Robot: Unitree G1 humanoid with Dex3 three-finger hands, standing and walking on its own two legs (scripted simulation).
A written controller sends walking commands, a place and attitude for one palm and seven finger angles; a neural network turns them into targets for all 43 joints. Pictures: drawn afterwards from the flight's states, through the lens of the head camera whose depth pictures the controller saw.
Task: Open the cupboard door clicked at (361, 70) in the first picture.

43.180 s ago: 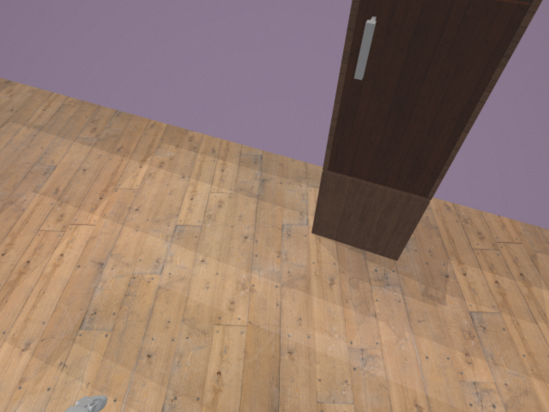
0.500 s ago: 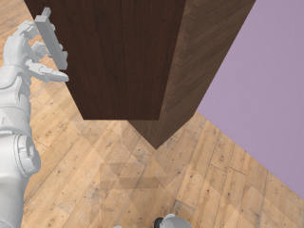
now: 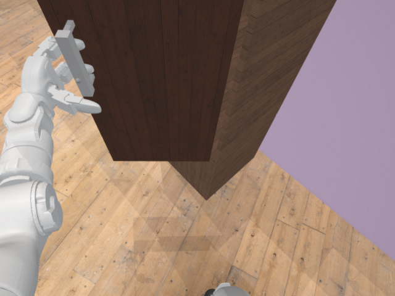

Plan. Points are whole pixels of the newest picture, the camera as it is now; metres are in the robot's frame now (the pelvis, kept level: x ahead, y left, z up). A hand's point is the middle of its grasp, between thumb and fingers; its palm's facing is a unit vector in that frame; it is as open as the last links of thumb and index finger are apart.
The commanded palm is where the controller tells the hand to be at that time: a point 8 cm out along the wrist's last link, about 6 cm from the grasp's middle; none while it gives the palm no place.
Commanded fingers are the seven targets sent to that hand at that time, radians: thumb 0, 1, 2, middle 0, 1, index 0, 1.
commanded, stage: slide the fingers in behind the handle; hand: left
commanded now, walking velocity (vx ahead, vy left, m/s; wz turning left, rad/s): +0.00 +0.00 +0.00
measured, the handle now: (79, 60) +0.56 +0.20 +0.14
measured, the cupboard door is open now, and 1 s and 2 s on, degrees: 48 48 64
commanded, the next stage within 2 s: close the thumb around the handle in 0.02 s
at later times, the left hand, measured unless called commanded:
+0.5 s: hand (86, 79) +0.50 +0.18 +0.14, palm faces -0.03 -1.00 -0.01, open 9.9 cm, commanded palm +0.48 +0.23 +0.13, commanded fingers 0.00 0.62 0.78 -0.38 -1.32 -0.38 -1.32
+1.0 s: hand (85, 79) +0.50 +0.18 +0.14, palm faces -0.05 -1.00 +0.01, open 5.7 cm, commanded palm +0.47 +0.23 +0.13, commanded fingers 0.00 0.90 0.90 -0.40 -1.35 -0.40 -1.35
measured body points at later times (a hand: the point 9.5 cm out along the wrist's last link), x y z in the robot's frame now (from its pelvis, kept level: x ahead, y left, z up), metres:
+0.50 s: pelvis -0.01 +0.00 +0.00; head +0.08 +0.01 +0.44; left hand +0.50 +0.24 +0.14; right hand -0.02 -0.27 -0.11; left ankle -0.04 +0.08 -0.71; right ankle +0.02 -0.11 -0.71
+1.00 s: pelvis -0.01 -0.01 +0.00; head +0.08 +0.01 +0.44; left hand +0.50 +0.24 +0.14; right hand -0.01 -0.28 -0.11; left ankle -0.04 +0.08 -0.71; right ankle +0.02 -0.11 -0.71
